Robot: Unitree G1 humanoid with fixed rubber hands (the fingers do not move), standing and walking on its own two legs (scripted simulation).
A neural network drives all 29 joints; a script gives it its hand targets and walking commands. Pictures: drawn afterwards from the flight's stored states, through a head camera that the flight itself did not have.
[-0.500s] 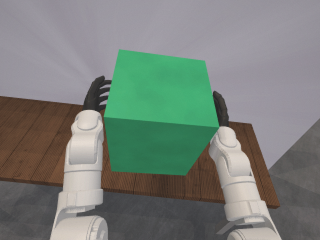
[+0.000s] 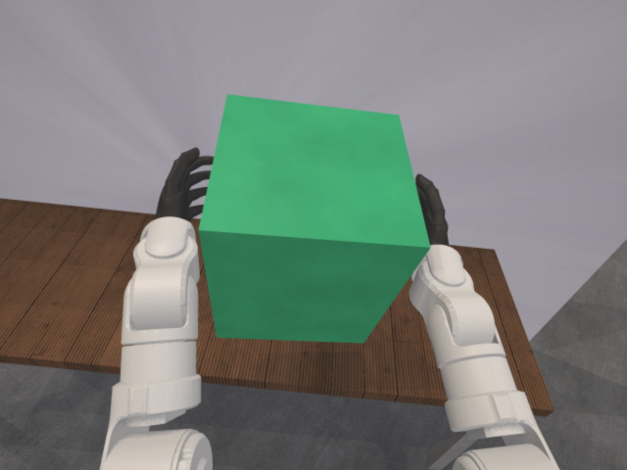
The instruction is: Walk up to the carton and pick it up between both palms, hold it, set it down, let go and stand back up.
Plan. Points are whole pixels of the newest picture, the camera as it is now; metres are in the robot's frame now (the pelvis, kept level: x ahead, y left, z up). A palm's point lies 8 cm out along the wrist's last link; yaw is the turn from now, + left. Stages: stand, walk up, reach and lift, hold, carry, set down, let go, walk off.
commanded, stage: hold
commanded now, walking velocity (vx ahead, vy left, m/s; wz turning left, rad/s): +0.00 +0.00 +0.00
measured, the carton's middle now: (302, 232) +0.39 +0.00 +0.13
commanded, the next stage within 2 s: none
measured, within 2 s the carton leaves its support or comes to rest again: neither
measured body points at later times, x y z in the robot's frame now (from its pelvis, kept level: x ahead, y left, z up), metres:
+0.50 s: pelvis -0.01 +0.00 +0.00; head -0.02 +0.03 +0.45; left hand +0.37 +0.15 +0.17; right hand +0.36 -0.15 +0.16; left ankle +0.03 +0.10 -0.75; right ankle +0.00 -0.10 -0.75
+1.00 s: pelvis -0.01 +0.00 +0.00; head -0.02 +0.03 +0.45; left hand +0.37 +0.16 +0.17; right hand +0.36 -0.15 +0.15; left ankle +0.03 +0.10 -0.75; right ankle +0.00 -0.10 -0.75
